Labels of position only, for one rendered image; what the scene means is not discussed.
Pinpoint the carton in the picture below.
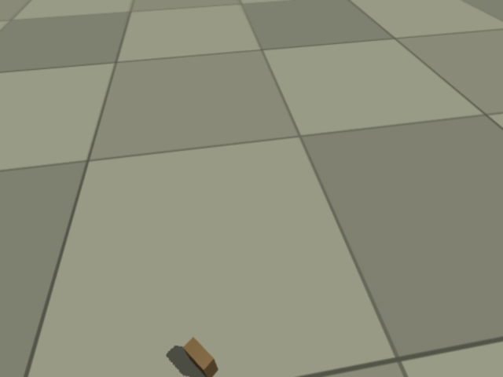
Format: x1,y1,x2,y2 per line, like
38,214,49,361
183,337,218,377

